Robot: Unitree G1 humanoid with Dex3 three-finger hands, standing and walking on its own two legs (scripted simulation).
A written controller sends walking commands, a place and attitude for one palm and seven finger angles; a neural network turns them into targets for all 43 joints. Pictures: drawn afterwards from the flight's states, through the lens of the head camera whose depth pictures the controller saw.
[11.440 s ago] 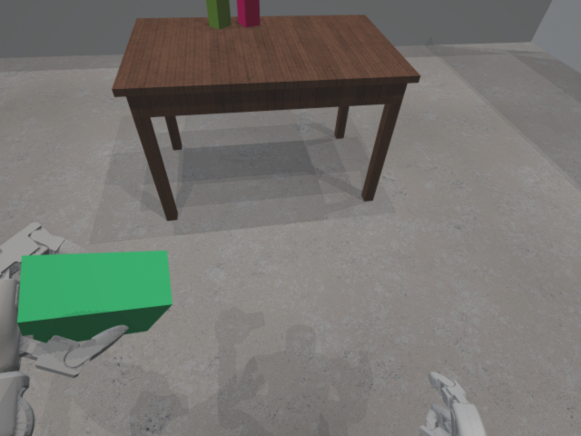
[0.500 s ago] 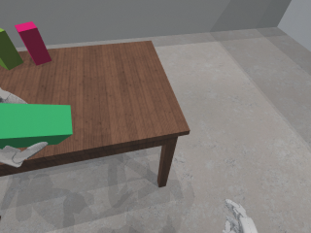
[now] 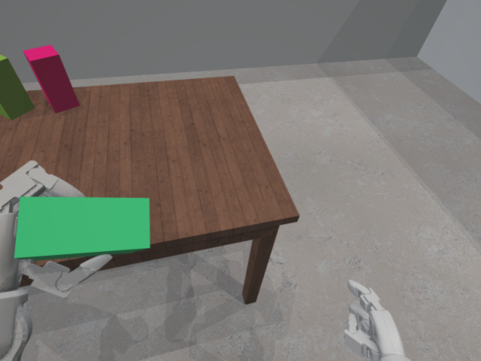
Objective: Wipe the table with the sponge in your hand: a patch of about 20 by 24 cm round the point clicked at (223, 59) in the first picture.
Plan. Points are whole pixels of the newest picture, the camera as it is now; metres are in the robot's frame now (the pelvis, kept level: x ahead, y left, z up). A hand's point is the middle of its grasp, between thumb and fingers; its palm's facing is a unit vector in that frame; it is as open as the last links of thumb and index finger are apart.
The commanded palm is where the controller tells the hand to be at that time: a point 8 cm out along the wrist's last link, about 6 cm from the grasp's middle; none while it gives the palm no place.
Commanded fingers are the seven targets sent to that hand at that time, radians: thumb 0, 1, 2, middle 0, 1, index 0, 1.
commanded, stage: shuffle to correct the standing spot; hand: left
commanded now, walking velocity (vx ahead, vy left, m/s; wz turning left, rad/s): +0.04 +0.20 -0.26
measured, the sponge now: (104, 230) +0.23 +0.20 +0.16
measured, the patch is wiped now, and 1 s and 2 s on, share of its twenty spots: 0.00 0.00 0.00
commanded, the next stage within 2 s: none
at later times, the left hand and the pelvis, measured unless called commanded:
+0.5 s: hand (37, 231) +0.22 +0.28 +0.15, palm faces +0.33 -0.86 -0.38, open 10.1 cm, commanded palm +0.18 +0.31 +0.18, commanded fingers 0.00 0.10 1.30 -1.20 -1.60 -1.20 -1.60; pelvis -0.02 +0.05 -0.03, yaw -7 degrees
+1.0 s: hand (9, 213) +0.24 +0.32 +0.16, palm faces +0.22 -0.83 -0.51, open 10.0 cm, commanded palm +0.18 +0.38 +0.18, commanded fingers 0.00 0.10 1.30 -1.20 -1.60 -1.20 -1.60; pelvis -0.01 +0.12 -0.01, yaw -6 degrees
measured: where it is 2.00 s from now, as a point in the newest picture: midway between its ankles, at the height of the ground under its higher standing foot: outside the picture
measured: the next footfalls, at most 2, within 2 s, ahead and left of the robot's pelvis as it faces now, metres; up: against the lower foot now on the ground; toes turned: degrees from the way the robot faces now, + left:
left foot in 0.42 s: +0.04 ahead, +0.16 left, +0.00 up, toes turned -6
right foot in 0.62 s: +0.04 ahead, -0.02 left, +0.00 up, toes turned -10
